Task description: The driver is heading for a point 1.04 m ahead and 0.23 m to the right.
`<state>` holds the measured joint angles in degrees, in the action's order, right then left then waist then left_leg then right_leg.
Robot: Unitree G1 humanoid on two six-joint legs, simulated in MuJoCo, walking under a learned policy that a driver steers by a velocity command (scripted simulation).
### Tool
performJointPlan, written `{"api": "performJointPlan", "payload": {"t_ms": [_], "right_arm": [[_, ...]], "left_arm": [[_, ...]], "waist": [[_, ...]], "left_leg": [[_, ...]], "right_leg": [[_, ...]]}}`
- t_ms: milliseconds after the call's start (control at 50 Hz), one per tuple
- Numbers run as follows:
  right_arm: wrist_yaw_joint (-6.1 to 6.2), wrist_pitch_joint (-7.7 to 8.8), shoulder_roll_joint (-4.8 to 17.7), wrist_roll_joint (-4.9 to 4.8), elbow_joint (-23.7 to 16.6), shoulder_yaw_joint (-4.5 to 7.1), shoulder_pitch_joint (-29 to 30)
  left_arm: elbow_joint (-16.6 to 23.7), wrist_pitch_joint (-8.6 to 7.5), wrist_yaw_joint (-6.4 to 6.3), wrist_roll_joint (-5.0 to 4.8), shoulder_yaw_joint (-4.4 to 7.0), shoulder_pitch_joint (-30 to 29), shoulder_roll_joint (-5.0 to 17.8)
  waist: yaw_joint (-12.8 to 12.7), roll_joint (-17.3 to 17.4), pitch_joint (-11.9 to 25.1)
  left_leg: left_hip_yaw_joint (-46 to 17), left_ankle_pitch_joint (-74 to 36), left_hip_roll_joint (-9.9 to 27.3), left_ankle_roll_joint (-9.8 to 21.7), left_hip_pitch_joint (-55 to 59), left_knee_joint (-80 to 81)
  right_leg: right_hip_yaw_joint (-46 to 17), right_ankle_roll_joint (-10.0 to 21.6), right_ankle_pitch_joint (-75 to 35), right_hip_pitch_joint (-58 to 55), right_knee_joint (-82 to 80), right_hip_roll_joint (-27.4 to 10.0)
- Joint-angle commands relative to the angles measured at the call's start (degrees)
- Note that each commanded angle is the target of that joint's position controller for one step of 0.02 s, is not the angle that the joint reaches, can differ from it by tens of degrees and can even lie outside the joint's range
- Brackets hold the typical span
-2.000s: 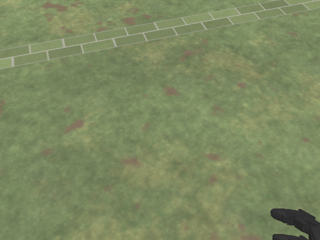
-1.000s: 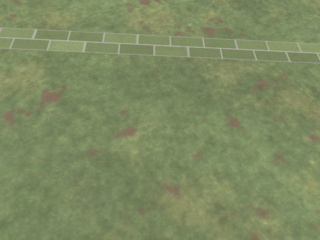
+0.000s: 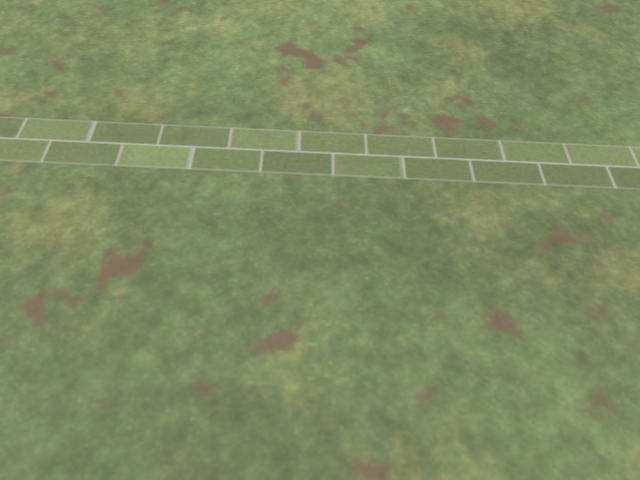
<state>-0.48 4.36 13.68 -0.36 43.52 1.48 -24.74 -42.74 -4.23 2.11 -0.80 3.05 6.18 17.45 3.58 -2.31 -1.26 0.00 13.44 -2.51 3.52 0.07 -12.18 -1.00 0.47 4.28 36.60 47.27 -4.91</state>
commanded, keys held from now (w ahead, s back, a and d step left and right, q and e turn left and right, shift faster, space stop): w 0.70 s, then w+e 0.30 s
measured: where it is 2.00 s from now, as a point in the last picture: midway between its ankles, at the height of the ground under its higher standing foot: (370, 268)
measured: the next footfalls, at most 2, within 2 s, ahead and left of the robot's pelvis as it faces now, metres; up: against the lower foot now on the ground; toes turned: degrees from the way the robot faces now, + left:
right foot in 0.22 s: +0.32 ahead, -0.13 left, +0.00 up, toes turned -1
left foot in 0.76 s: +0.61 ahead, +0.10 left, +0.00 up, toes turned +0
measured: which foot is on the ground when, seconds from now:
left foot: down 0.00-0.24, up 0.26-0.74, down 0.76-1.00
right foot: up 0.00-0.20, down 0.22-0.78, up 0.80-1.00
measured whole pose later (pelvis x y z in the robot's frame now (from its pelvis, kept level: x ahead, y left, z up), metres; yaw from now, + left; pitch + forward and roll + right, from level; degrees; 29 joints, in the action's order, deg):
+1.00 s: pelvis +0.56 +0.01 +0.00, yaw -7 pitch +0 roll +2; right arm -1.1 6.1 14.8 0.8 44.7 3.0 -15.6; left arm -45.5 -1.7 0.0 -1.8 3.6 14.2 18.2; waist 1.3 -2.9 -2.0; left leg 7.9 10.0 -1.3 2.8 -9.8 -19.1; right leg -4.2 0.1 14.7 34.3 63.5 -4.8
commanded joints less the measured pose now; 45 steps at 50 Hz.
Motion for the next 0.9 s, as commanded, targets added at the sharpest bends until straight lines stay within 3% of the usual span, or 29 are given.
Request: {"api": "performJointPlan", "payload": {"t_ms": [20,80,140,180,200,220,240,260,280,300,320,340,380,420,480,560,660,720,740,760,780,800,820,840,860,880,900], "right_arm": [[0.66,0.53,10.7,-0.14,-2.1,2.76,-0.3],[0.58,0.37,11.1,-0.6,-0.2,2.86,-2.1],[0.81,-0.37,11.7,-0.9,1.1,3.2,-1.9],[1.12,-0.95,13.0,-0.57,1.2,3.57,-0.8],[1.31,-1.54,13.0,-0.33,1.2,3.46,0.4],[1.63,-1.72,12.3,0.12,0.5,2.97,1.0],[1.32,-1.08,6.4,0.98,-1.4,1.22,-4.4],[0.91,0.14,4.8,-0.11,-0.1,0.45,-7.0],[0.42,1.08,10.6,-1.8,-1.4,2.0,-0.5],[0.28,1.59,11.3,-2.48,-3.0,2.08,4.7],[0.48,1.7,10.5,-1.7,-3.5,2.0,7.3],[0.72,1.2,10.3,-0.79,-3.1,2.38,6.8],[0.88,-0.09,8.1,-0.55,-1.9,2.06,3.6],[1.21,-0.84,7.3,-0.14,-2.3,1.93,5.0],[1.36,-0.51,7.0,0.45,-4.4,1.78,11.6],[0.37,0.61,5.0,0.08,-6.3,0.98,19.8],[-1.58,1.4,5.4,-0.68,-9.6,0.85,27.5],[-2.25,1.76,7.1,-0.49,-9.9,1.46,25.5],[-2.05,1.91,8.4,-0.34,-8.9,2.2,21.0],[-1.52,2.01,11.1,-0.14,-6.5,3.57,12.3],[-0.7,1.84,15.7,0.84,-4.8,4.85,1.4],[-0.72,1.37,18.6,1.36,-4.1,5.47,-0.3],[-0.63,1.25,12.6,0.87,-4.7,4.1,-0.7],[-0.36,1.21,10.5,0.67,-4.6,3.36,2.8],[-0.36,1.28,9.4,0.66,-4.7,2.98,6.4],[-0.5,1.47,8.1,0.76,-4.6,2.71,9.1],[-0.57,1.9,6.9,1.1,-4.5,2.41,10.9]], "left_arm": [[6.1,-1.07,0.48,-0.07,-0.47,-9.2,1.0],[7.8,-1.45,1.18,-0.41,-0.57,-12.7,1.4],[8.7,-1.93,2.01,-0.34,-0.24,-12.9,2.7],[7.8,-1.86,1.69,-0.08,0.73,-8.0,4.8],[5.8,-1.69,1.19,-0.08,1.8,-0.4,6.5],[3.4,-1.36,0.32,0.04,2.79,9.6,8.8],[2.5,-1.16,-0.35,1.58,3.95,17.5,14.4],[1.6,-1.26,0.01,0.96,3.09,18.5,11.2],[2.0,-1.11,-0.22,0.15,2.22,14.1,8.2],[2.5,-0.91,-0.47,0.16,1.71,10.3,6.5],[2.5,-1.01,-0.33,0.61,1.26,7.2,5.4],[2.8,-1.43,-0.14,1.28,0.86,5.4,4.0],[2.3,-2.17,0.04,1.35,0.95,4.5,3.9],[1.0,-2.79,-0.04,0.93,1.13,5.3,4.7],[-0.5,-2.53,-0.81,0.77,1.38,8.1,6.1],[-2.0,-1.6,-1.34,0.06,1.44,12.2,7.6],[-4.6,0.13,-1.58,-0.26,1.54,17.2,8.6],[-5.2,1.07,-2.05,-0.45,1.89,16.9,9.5],[-5.1,1.33,-2.14,-0.46,1.96,15.7,10.1],[-4.7,1.47,-2.18,-0.17,1.5,14.8,9.2],[-2.7,1.1,-2.2,1.15,0.14,14.3,5.9],[-2.1,-0.06,-1.91,0.34,-1.63,22.3,-0.7],[-3.0,-0.73,-1.76,-1.02,-0.18,19.1,5.9],[-1.4,-0.92,-1.69,-2.18,0.8,14.2,8.2],[-0.8,-0.85,-1.9,-1.8,0.73,11.5,7.5],[-0.5,-0.48,-2.02,-1.06,1.02,10.3,6.8],[-1.0,0.37,-2.01,-1.07,1.26,11.7,6.0]], "waist": [[1.0,7.0,-3.8],[1.7,7.2,-5.7],[0.0,7.8,-5.1],[-3.0,9.5,-0.3],[-7.4,9.6,4.6],[-11.8,8.5,11.3],[-10.4,-4.5,21.3],[-9.3,-12.6,28.2],[-9.8,-7.3,17.6],[-8.4,-2.9,9.9],[-6.3,1.2,4.8],[-4.1,0.6,3.2],[-2.0,-1.4,2.9],[-1.6,-1.1,1.1],[-3.4,-0.1,-1.0],[-7.0,0.4,-1.8],[-9.4,-0.2,-3.2],[-6.9,-1.7,-1.4],[-3.8,-2.2,1.2],[0.6,-1.2,7.1],[4.6,4.3,16.8],[0.6,19.2,23.7],[3.5,13.4,22.2],[3.1,10.9,13.5],[1.3,7.2,9.0],[-0.3,6.6,5.5],[-2.1,7.6,4.0]], "left_leg": [[-6.0,-17.1,12.5,7.1,-2.2,5.2],[-6.1,-16.9,14.4,7.4,-0.4,5.0],[-5.9,-24.4,16.7,6.3,5.5,1.4],[-5.1,-42.5,16.3,5.1,7.4,-5.8],[-3.3,-51.2,14.4,4.1,6.1,-15.1],[-2.4,-46.9,12.4,2.3,-2.9,-27.8],[-1.0,-17.1,4.4,-1.3,-24.5,-51.4],[-8.2,18.5,-2.1,-2.3,-35.3,-63.7],[-9.6,16.5,1.9,-1.8,-41.3,-67.1],[-7.1,11.3,5.1,-1.3,-41.6,-64.8],[-5.5,7.2,7.6,-1.4,-39.7,-60.9],[-5.7,4.2,9.6,-1.6,-36.4,-57.7],[-5.4,1.8,10.8,-2.5,-32.1,-55.3],[-4.6,-0.4,11.4,-3.8,-33.4,-51.7],[-4.0,-9.4,11.9,-5.2,-38.4,-42.5],[-1.6,-19.9,9.5,-4.9,-36.5,-27.2],[-1.0,-16.3,7.4,-3.3,-38.9,-19.1],[-0.6,-9.5,5.6,-0.9,-33.5,-16.2],[0.7,-8.6,3.8,0.2,-26.4,-14.6],[1.0,-11.0,3.7,2.0,-13.0,-13.7],[-9.5,-14.6,14.2,5.8,6.0,-17.0],[-34.9,-3.8,27.2,13.7,23.6,-11.9],[-38.0,2.6,26.5,12.4,21.6,-8.1],[-28.5,0.7,24.8,10.0,14.7,-6.9],[-22.0,-4.0,22.4,8.7,7.2,-5.2],[-17.4,-7.0,20.4,8.1,1.0,-3.0],[-13.2,-8.6,18.7,7.5,-3.2,-0.7]], "right_leg": [[2.1,-1.1,-8.1,1.8,-9.8,1.6],[2.2,-0.1,-9.8,0.6,-14.8,2.5],[1.9,2.5,-5.1,0.3,-17.7,3.1],[4.1,4.4,-1.1,-7.8,-17.4,6.0],[5.8,6.0,-1.3,-17.8,-18.5,7.9],[2.2,8.3,-3.4,-34.4,-16.7,4.3],[-21.4,16.0,1.1,-58.0,-16.3,-11.5],[-43.5,20.5,11.4,-63.7,-27.3,-18.1],[-37.9,17.4,18.0,-55.5,-30.4,-16.0],[-29.0,15.3,16.8,-45.7,-31.7,-13.9],[-23.2,14.2,11.4,-36.5,-33.7,-11.5],[-19.1,13.5,6.9,-30.9,-35.3,-9.0],[-14.9,14.2,3.1,-25.4,-38.4,-7.2],[-11.0,14.8,-0.4,-22.7,-40.3,-6.7],[-7.3,14.2,-4.8,-24.8,-41.1,-5.5],[-3.4,11.7,-5.8,-28.0,-40.5,-4.0],[-5.1,11.5,-7.6,-38.0,-36.3,-8.0],[-6.5,9.9,-16.6,-41.7,-31.1,-9.6],[-5.9,9.1,-25.0,-40.9,-26.0,-8.4],[-4.0,7.5,-28.3,-36.9,-16.0,-5.3],[-1.8,5.4,-13.8,-24.6,1.4,-1.5],[-0.9,1.8,25.7,-2.0,19.9,8.3],[-8.0,1.9,28.7,3.5,26.2,6.1],[-7.2,1.9,24.0,6.6,27.2,3.7],[-5.7,1.5,19.2,5.1,25.2,1.1],[-5.4,1.0,16.0,3.5,22.3,-0.4],[-5.7,0.7,13.6,0.2,20.8,-1.7]]}}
